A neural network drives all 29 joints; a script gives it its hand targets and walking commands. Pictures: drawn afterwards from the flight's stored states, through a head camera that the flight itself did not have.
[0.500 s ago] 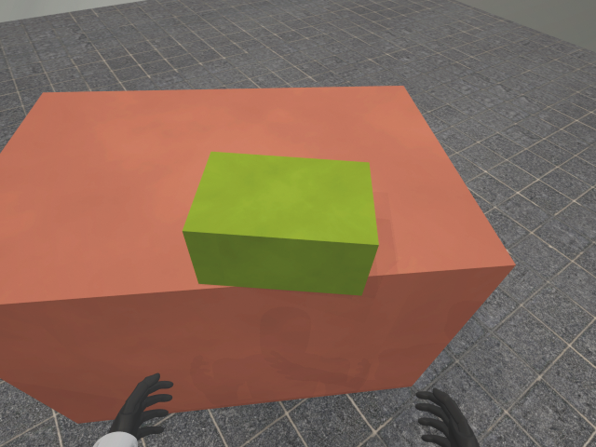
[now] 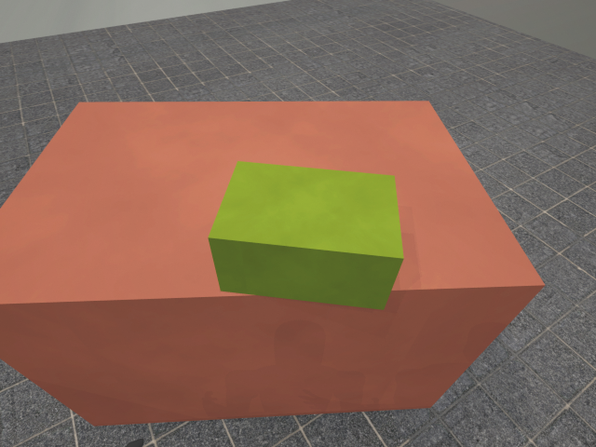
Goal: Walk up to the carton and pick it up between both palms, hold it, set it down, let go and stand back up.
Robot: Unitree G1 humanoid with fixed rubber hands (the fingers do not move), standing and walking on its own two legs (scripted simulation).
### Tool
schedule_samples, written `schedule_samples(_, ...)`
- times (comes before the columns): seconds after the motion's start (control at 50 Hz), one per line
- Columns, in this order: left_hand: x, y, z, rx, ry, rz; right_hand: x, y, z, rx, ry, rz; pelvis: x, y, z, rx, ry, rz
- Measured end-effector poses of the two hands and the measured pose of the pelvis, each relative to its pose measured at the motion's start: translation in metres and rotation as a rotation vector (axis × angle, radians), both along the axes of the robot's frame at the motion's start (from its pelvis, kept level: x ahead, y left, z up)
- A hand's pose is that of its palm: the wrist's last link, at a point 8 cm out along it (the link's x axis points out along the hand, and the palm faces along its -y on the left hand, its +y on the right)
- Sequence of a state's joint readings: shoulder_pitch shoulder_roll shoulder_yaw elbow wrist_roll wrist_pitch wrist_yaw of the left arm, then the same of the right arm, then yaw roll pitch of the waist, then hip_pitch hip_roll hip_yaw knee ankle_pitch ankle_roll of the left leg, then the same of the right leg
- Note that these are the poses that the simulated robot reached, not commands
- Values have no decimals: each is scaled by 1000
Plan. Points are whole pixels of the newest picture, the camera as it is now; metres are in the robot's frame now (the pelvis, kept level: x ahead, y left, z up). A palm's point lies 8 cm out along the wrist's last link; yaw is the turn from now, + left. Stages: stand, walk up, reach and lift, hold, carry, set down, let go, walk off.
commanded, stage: stand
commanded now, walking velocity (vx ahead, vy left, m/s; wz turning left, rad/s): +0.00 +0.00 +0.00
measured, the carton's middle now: (308, 232) +0.47 +0.00 +0.01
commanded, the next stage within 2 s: none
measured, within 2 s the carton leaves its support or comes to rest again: neither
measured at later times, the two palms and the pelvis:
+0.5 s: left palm out of the picture +0.01 +0.26 -0.12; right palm out of the picture +0.02 -0.24 -0.13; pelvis -0.01 +0.01 +0.00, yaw +1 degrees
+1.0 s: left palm out of the picture -0.04 +0.23 -0.14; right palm out of the picture -0.02 -0.23 -0.14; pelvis -0.01 +0.00 +0.00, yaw +1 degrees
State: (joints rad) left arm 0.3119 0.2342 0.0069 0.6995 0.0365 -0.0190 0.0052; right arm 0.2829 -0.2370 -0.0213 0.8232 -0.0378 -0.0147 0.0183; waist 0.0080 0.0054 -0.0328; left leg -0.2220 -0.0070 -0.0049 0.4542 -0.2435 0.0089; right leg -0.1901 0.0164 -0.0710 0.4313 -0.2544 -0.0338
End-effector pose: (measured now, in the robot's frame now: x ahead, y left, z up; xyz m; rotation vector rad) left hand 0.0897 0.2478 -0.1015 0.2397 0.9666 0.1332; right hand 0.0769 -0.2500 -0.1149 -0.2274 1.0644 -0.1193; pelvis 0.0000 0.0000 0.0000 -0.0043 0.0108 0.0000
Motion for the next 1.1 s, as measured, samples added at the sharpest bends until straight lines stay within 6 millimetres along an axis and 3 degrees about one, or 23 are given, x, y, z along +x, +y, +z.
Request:
schedule_samples(0.52, -78, 8, -21, -3, 226, 99, -59, 9, -15, 5, 171, -53, -10, 6, 3, 2, -16, 16)
schedule_samples(0.8, -112, -7, -29, -27, 336, 130, -86, 19, -23, 33, 257, -73, -14, 3, 3, 5, -24, 20)
schedule_samples(1.1, -131, -26, -35, -54, 407, 148, -103, 25, -29, 61, 314, -86, -15, -4, 2, 7, -27, 23)
